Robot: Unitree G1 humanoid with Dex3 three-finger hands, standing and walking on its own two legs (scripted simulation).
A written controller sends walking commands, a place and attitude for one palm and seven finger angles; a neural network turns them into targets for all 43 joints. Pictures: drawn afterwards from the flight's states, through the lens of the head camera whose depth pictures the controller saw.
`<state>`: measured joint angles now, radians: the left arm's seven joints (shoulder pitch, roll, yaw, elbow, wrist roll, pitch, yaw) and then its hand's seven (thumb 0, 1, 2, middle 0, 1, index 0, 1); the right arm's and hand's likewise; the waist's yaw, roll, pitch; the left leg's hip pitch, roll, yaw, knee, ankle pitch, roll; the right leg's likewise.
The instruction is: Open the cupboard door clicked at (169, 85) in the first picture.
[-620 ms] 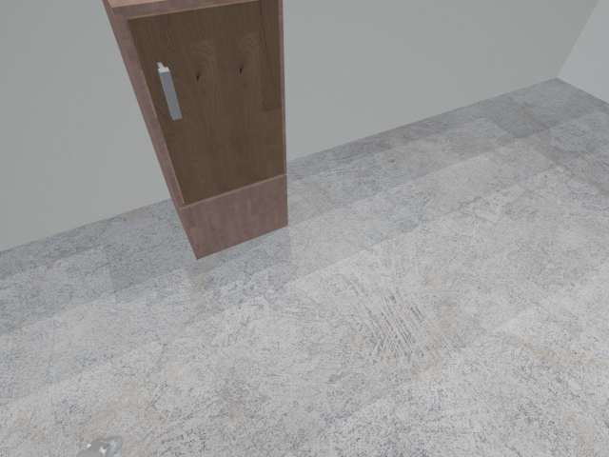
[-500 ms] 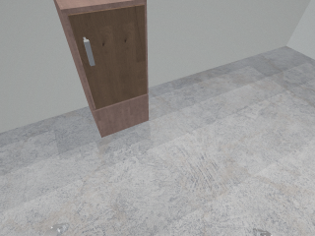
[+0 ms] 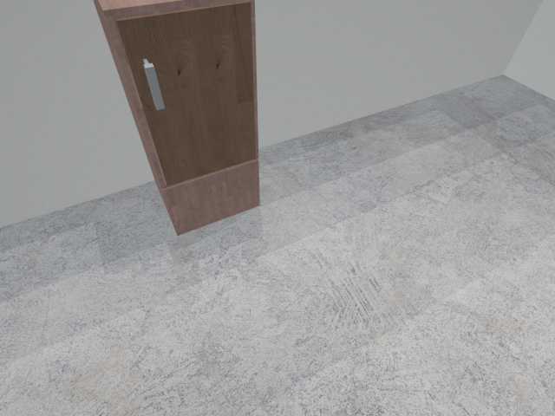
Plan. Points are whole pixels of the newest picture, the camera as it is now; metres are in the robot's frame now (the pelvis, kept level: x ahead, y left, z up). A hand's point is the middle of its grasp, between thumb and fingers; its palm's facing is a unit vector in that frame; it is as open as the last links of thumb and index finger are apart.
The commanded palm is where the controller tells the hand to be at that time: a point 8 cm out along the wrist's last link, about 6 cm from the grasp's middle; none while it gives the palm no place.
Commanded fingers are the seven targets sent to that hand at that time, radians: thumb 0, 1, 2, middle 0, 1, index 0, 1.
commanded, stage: stand and wait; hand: left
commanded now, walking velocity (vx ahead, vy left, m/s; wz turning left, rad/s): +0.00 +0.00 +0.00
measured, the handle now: (152, 84) +0.95 +0.43 -0.02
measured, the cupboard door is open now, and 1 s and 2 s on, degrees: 0 0 0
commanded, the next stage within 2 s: look at it before walking up in 0.40 s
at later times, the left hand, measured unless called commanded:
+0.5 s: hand out of the picture +0.06 +0.24 -0.15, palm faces -0.04 -0.94 -0.33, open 7.4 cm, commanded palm none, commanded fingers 0.00 0.90 0.90 -0.20 -0.30 -0.20 -0.30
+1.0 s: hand out of the picture +0.07 +0.24 -0.15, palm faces -0.03 -0.94 -0.33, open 7.4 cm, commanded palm none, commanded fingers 0.00 0.90 0.90 -0.20 -0.30 -0.20 -0.30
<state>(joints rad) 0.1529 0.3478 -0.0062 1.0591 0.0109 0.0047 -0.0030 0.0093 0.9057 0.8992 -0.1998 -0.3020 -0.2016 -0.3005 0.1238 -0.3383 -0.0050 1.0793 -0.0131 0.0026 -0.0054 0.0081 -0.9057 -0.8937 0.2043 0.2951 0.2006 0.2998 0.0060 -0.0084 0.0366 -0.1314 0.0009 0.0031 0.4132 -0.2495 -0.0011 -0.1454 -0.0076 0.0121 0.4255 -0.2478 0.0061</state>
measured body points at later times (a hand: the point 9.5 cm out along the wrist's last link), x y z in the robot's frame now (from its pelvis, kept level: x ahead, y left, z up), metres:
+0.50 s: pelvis -0.01 +0.00 +0.00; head -0.01 +0.00 +0.45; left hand +0.07 +0.29 -0.13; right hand +0.06 -0.30 -0.13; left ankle -0.02 +0.12 -0.74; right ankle -0.01 -0.12 -0.74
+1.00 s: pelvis -0.01 -0.01 +0.00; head +0.00 -0.01 +0.45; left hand +0.07 +0.29 -0.13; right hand +0.07 -0.30 -0.13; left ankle -0.02 +0.12 -0.74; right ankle -0.01 -0.12 -0.74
